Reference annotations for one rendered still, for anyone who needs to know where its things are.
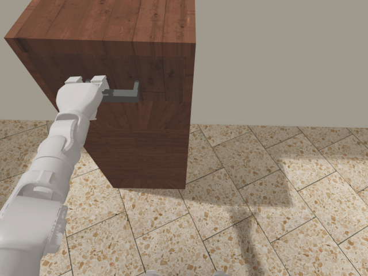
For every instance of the left robot upper arm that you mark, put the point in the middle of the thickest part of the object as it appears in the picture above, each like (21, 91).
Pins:
(31, 228)

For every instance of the cabinet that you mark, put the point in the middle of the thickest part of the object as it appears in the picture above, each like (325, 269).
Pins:
(140, 145)

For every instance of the left robot forearm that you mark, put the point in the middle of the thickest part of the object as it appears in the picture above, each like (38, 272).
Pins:
(50, 172)

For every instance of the handle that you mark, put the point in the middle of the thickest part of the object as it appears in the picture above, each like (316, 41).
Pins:
(113, 95)

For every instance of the left robot hand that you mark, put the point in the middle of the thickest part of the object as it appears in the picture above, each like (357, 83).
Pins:
(82, 97)

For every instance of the drawer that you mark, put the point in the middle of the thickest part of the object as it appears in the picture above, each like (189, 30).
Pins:
(160, 77)

